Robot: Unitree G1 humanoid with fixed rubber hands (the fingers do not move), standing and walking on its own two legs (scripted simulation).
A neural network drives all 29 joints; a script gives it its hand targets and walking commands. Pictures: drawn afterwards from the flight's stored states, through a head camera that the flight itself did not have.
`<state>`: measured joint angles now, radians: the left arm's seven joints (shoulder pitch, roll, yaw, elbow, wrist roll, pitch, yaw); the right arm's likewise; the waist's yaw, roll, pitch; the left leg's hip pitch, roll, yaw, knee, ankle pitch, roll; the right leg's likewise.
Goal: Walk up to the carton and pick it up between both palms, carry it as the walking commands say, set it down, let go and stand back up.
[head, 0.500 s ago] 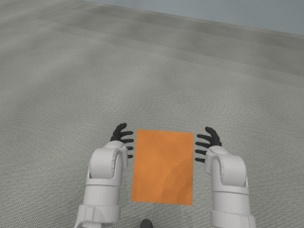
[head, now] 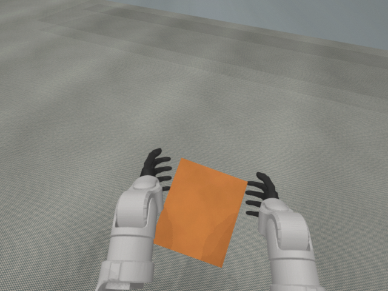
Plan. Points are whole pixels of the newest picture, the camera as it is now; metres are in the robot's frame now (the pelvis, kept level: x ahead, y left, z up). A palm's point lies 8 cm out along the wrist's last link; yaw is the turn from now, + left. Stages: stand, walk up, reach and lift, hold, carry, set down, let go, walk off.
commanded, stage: carry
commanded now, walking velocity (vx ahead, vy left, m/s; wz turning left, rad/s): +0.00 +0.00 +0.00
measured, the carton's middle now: (197, 207) +0.36 +0.02 -0.06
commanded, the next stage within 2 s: none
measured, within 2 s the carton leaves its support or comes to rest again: neither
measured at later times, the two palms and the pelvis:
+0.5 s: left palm (151, 240) +0.22 +0.10 +0.06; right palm (293, 262) +0.20 -0.14 +0.05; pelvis -0.09 -0.01 +0.00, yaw +1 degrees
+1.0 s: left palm (153, 269) +0.17 +0.09 +0.07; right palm out of the picture +0.14 -0.16 +0.06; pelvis -0.15 -0.02 +0.00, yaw +0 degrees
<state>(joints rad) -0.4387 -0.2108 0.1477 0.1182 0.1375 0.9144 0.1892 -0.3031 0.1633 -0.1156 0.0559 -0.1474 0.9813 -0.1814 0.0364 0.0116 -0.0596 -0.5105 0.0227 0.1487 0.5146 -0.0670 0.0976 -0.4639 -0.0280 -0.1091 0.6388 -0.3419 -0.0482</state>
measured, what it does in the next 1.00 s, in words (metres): walks backwards: left foot, then right foot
